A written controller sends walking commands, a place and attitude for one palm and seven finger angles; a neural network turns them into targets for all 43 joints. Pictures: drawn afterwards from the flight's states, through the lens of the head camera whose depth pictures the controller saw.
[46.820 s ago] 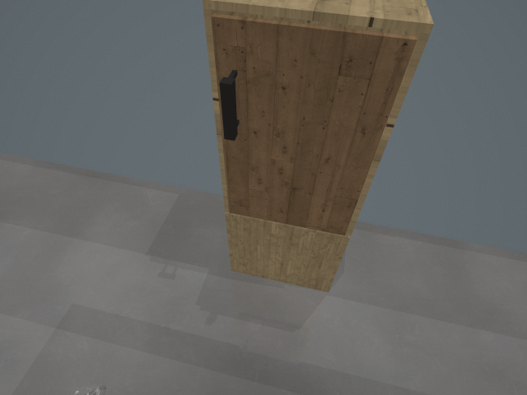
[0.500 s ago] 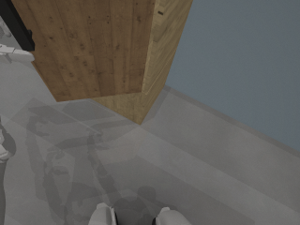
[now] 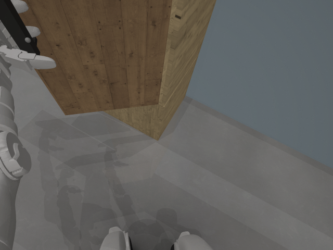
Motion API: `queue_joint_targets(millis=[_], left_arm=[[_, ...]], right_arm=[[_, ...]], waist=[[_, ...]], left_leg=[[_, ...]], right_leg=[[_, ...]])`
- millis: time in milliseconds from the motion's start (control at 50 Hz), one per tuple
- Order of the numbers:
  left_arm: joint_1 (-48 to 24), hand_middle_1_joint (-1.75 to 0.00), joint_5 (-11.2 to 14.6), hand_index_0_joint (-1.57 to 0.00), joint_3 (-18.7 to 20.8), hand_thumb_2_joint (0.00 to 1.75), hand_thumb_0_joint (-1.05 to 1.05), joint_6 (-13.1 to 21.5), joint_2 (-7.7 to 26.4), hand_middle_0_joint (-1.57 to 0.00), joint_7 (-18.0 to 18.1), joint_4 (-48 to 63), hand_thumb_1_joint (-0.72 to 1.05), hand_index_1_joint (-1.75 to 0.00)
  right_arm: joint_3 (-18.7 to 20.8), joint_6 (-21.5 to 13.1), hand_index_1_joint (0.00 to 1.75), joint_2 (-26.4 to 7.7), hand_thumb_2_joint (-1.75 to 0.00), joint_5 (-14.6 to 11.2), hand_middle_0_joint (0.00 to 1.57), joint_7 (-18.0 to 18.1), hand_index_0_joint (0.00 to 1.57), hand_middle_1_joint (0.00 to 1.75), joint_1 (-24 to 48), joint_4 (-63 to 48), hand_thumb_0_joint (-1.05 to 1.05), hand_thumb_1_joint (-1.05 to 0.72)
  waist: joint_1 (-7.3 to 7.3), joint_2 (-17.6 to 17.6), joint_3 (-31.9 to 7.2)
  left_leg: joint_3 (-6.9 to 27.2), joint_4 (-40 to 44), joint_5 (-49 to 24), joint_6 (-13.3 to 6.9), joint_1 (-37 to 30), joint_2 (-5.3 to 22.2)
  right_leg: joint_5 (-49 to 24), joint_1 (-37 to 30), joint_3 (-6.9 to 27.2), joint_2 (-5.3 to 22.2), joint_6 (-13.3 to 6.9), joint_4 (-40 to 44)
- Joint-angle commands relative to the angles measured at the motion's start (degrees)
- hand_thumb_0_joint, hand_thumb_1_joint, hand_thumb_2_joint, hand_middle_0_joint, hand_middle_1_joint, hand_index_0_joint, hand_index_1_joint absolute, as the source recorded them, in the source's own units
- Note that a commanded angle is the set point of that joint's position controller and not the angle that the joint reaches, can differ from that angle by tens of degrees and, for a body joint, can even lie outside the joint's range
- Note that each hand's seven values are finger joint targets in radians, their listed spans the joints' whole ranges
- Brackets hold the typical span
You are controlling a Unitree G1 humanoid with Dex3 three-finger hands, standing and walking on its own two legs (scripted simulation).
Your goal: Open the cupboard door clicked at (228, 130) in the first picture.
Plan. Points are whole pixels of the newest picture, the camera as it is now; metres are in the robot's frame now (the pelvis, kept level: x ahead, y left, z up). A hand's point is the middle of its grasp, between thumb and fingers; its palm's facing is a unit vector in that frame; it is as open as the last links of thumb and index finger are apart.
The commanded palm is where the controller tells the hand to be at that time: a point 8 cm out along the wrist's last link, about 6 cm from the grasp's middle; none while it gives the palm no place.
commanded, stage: slide the fingers in behind the handle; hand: left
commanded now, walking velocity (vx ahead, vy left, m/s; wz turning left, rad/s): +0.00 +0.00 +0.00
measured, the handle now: (19, 23) +0.60 +0.25 +0.13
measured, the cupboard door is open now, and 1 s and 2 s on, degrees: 40 41 57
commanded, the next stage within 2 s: close the thumb around the handle in 0.26 s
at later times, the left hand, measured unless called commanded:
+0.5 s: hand (26, 41) +0.54 +0.23 +0.14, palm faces +0.09 -1.00 +0.01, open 13.6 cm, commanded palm +0.52 +0.27 +0.13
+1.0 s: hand (26, 40) +0.54 +0.23 +0.14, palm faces +0.09 -1.00 +0.00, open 6.0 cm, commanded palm +0.53 +0.26 +0.13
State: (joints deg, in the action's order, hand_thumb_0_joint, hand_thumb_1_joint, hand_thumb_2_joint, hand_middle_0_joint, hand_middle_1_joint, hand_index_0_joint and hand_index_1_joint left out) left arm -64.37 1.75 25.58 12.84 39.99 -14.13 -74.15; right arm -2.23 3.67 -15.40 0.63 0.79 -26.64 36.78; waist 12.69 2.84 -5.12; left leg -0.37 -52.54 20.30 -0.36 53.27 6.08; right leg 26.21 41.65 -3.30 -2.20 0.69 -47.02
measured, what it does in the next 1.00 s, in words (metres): stands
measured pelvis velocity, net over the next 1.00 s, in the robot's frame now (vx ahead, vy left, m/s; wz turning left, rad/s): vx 0.00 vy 0.00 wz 0.00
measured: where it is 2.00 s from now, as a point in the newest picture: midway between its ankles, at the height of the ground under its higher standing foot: outside the picture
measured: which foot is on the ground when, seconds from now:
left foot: down 0.00-1.00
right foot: down 0.00-1.00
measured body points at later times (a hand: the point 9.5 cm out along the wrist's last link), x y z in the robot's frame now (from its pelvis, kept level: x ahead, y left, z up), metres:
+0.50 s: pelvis +0.00 +0.00 +0.00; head +0.12 +0.02 +0.44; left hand +0.53 +0.28 +0.14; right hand -0.04 -0.27 -0.10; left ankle +0.04 +0.11 -0.69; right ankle -0.05 -0.13 -0.69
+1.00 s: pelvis +0.00 +0.00 +0.00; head +0.12 +0.03 +0.43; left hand +0.53 +0.28 +0.14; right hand -0.05 -0.26 -0.10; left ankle +0.04 +0.11 -0.69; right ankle -0.05 -0.13 -0.69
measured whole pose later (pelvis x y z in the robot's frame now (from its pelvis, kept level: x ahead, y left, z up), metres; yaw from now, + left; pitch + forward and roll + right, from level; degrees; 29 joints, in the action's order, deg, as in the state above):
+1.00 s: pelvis +0.00 +0.00 +0.00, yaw +0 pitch +21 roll -5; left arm -63.9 2.4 25.2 13.5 39.2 -13.7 -73.7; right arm -2.0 3.6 -15.5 0.8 0.9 -27.0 37.4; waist 12.5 2.9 -5.3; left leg -0.4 -52.4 20.2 -0.5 53.1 5.8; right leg 26.0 41.4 -3.1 -2.1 0.9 -46.8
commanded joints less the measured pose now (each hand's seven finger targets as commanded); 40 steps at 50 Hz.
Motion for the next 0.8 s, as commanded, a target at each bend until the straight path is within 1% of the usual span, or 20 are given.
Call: queue_joint_targets(millis=[0,40,80,100,140,160,180,220,240,260,300,340,420,500,520,560,600,680,720,780], left_arm=[[-26.8,-1.20,1.8,-0.30,1.5,0.30,0.00,4.5,14.2,-0.30,-0.5,13.7,-0.50,-1.20],[-26.7,-1.20,1.9,-0.30,0.8,0.30,0.00,4.5,13.4,-0.30,-0.6,14.3,-0.50,-1.20],[-26.2,-1.20,2.0,-0.30,1.9,0.30,0.00,5.0,14.6,-0.30,-0.6,15.7,-0.50,-1.20],[-25.6,-1.20,2.0,-0.30,0.8,0.30,0.00,4.9,12.8,-0.30,-0.6,15.6,-0.50,-1.20],[-24.2,-1.20,2.0,-0.30,2.4,0.30,0.00,4.6,14.9,-0.30,-0.5,14.5,-0.50,-1.20],[-25.0,-1.20,2.0,-0.30,2.1,0.30,0.00,4.8,14.6,-0.30,-0.4,14.6,-0.50,-1.20],[-25.7,-1.20,2.0,-0.30,0.0,0.30,0.00,4.5,12.2,-0.30,-0.5,14.0,-0.50,-1.20],[-25.8,-1.20,2.1,-0.30,1.0,0.30,0.00,4.3,13.7,-0.30,-0.5,13.5,-0.50,-1.20],[-25.6,-1.20,2.1,-0.30,1.7,0.30,0.00,4.3,14.6,-0.30,-0.5,14.0,-0.50,-1.20],[-25.3,-1.20,2.1,-0.30,2.0,0.30,0.00,4.7,14.7,-0.30,-0.6,14.8,-0.50,-1.20],[-25.1,-1.20,2.1,-0.30,0.6,0.30,0.00,4.7,13.1,-0.30,-0.8,14.6,-0.50,-1.20],[-24.6,-1.20,2.2,-0.30,1.5,0.30,0.00,4.6,14.1,-0.30,-0.7,13.6,-0.50,-1.20],[-25.3,-1.22,2.3,-0.32,0.6,0.40,0.00,4.8,12.8,-0.32,-0.7,14.7,-0.28,-1.22],[-24.5,-1.25,2.3,-0.33,1.5,0.49,0.00,4.8,13.6,-0.33,-0.5,14.0,-0.05,-1.25],[-24.7,-1.25,2.4,-0.34,0.3,0.52,0.00,4.6,12.3,-0.34,-0.6,13.9,0.00,-1.25],[-25.3,-1.27,2.4,-0.34,1.8,0.56,0.00,4.7,14.4,-0.34,-0.5,13.5,0.12,-1.27],[-24.6,-1.28,2.0,-0.35,1.7,0.61,0.00,4.3,14.7,-0.35,-0.7,11.8,0.23,-1.28],[-25.4,-1.30,1.9,-0.37,1.9,0.71,0.00,4.6,15.4,-0.37,-0.9,13.0,0.45,-1.30],[-25.6,-1.31,2.0,-0.38,0.8,0.76,0.00,4.6,13.7,-0.38,-0.9,13.1,0.56,-1.31],[-25.8,-1.33,2.2,-0.39,1.4,0.83,0.00,5.0,13.8,-0.39,-0.6,14.3,0.73,-1.33]], right_arm=[[4.6,-0.7,0.30,-11.4,-0.90,0.4,0.20,0.7,0.20,0.30,-12.2,-1.0,0.00,-0.90],[4.7,-0.7,0.30,-11.3,-0.90,0.3,0.20,0.6,0.20,0.30,-12.1,-0.9,0.00,-0.90],[4.7,-0.7,0.30,-11.4,-0.90,0.3,0.20,0.6,0.20,0.30,-12.1,-0.9,0.00,-0.90],[4.7,-0.7,0.30,-11.2,-0.90,0.3,0.20,0.5,0.20,0.30,-11.8,-0.9,0.00,-0.90],[4.7,-0.5,0.30,-11.5,-0.90,0.2,0.20,0.6,0.20,0.30,-11.8,-0.9,0.00,-0.90],[4.6,-0.5,0.30,-11.5,-0.90,0.3,0.20,0.7,0.20,0.30,-11.9,-0.8,0.00,-0.90],[4.7,-0.5,0.30,-11.3,-0.90,0.0,0.20,0.6,0.20,0.30,-11.4,-0.8,0.00,-0.90],[4.7,-0.6,0.30,-11.5,-0.90,0.0,0.20,0.7,0.20,0.30,-11.5,-0.6,0.00,-0.90],[4.7,-0.6,0.30,-11.6,-0.90,0.1,0.20,0.8,0.20,0.30,-11.7,-0.6,0.00,-0.90],[4.6,-0.7,0.30,-11.6,-0.90,0.2,0.20,0.8,0.20,0.30,-11.9,-0.8,0.00,-0.90],[4.7,-0.7,0.30,-11.3,-0.90,0.2,0.20,0.7,0.20,0.30,-11.4,-0.9,0.00,-0.90],[4.6,-0.6,0.30,-11.5,-0.90,0.1,0.20,0.7,0.20,0.30,-11.3,-0.9,0.00,-0.90],[4.8,-0.7,0.30,-11.4,-0.90,0.2,0.20,0.7,0.20,0.30,-11.2,-0.9,0.00,-0.90],[4.8,-0.7,0.30,-11.5,-0.90,0.1,0.20,0.8,0.20,0.30,-11.0,-1.0,0.00,-0.90],[4.7,-0.7,0.30,-11.5,-0.90,0.1,0.20,0.7,0.20,0.30,-10.8,-1.0,0.00,-0.90],[4.4,-0.7,0.30,-11.7,-0.90,0.2,0.20,0.9,0.20,0.30,-11.1,-1.0,0.00,-0.90],[4.5,-0.7,0.30,-11.6,-0.90,0.1,0.20,0.9,0.20,0.30,-11.1,-1.1,0.00,-0.90],[4.5,-0.6,0.30,-11.6,-0.90,0.1,0.20,1.0,0.20,0.30,-11.0,-1.4,0.00,-0.90],[4.5,-0.6,0.30,-11.5,-0.90,0.2,0.20,0.9,0.20,0.30,-11.0,-1.4,0.00,-0.90],[4.7,-0.7,0.30,-11.6,-0.90,0.3,0.20,0.8,0.20,0.30,-11.3,-1.3,0.00,-0.90]], waist=[[0.61,9.2,-27.7],[0.59,10.0,-27.5],[-0.04,10.3,-29.0],[0.09,10.3,-28.5],[-0.29,8.5,-27.3],[0.01,9.2,-26.6],[0.80,9.3,-25.5],[0.74,8.7,-25.0],[0.46,8.5,-26.1],[0.02,10.0,-26.8],[0.26,9.8,-26.4],[0.16,8.5,-25.5],[0.28,9.7,-26.2],[0.10,8.7,-26.5],[0.51,8.3,-25.7],[0.33,8.3,-25.5],[0.52,7.2,-25.2],[0.36,9.0,-26.0],[0.51,9.7,-25.6],[0.35,9.8,-28.0]], left_leg=[[3.8,2.2,-24.9,-1.7,-34.9,-2.8],[3.5,2.2,-25.3,-1.7,-35.1,-2.9],[3.6,2.3,-26.4,-1.7,-36.1,-2.9],[3.4,2.3,-26.2,-1.7,-36.0,-3.0],[3.3,2.6,-24.5,-1.9,-34.0,-3.1],[3.4,2.7,-24.8,-1.9,-34.1,-3.1],[3.2,2.7,-23.5,-1.9,-34.3,-3.1],[3.1,2.9,-22.5,-2.0,-33.3,-3.1],[3.2,2.8,-23.2,-2.0,-33.6,-3.1],[3.2,2.7,-24.6,-1.9,-34.4,-3.2],[3.3,2.7,-24.7,-1.8,-34.8,-3.1],[3.3,2.9,-23.8,-1.8,-33.9,-3.0],[3.4,2.8,-24.2,-1.7,-35.0,-3.0],[3.5,2.7,-24.6,-1.8,-34.9,-3.0],[3.3,2.8,-23.8,-1.8,-34.3,-3.1],[3.3,2.8,-23.2,-2.0,-33.4,-3.2],[3.3,2.7,-23.4,-2.0,-32.7,-3.1],[3.3,2.6,-23.5,-1.8,-33.7,-2.9],[3.6,2.7,-23.5,-1.6,-34.3,-2.8],[3.9,2.5,-24.9,-1.6,-36.2,-2.7]], right_leg=[[-23.8,1.7,0.1,-3.0,-0.8,5.4],[-24.5,1.3,0.2,-3.0,-0.8,5.5],[-25.3,0.6,0.2,-3.0,-0.8,5.3],[-25.4,0.7,0.2,-3.1,-0.8,5.5],[-24.9,-0.4,0.3,-3.1,-0.7,5.8],[-25.0,0.0,0.2,-3.0,-0.9,5.7],[-23.8,1.5,0.2,-3.0,-0.6,6.1],[-23.4,1.0,0.4,-2.9,-0.6,6.3],[-23.9,0.4,0.5,-2.9,-0.7,6.1],[-24.7,0.3,0.4,-2.9,-0.9,5.8],[-24.7,0.7,0.3,-2.9,-0.8,5.8],[-24.1,0.5,0.3,-2.9,-0.7,6.0],[-24.0,1.0,0.3,-2.9,-0.8,5.9],[-24.3,0.8,0.3,-2.8,-0.7,5.7],[-23.9,1.1,0.3,-2.9,-0.7,6.0],[-23.8,0.4,0.4,-2.8,-0.8,5.8],[-24.2,0.5,0.5,-2.8,-0.6,5.8],[-23.4,1.3,0.4,-2.7,-0.6,5.6],[-22.5,2.3,0.2,-2.8,-0.7,5.7],[-22.9,2.6,0.2,-2.9,-0.8,5.4]])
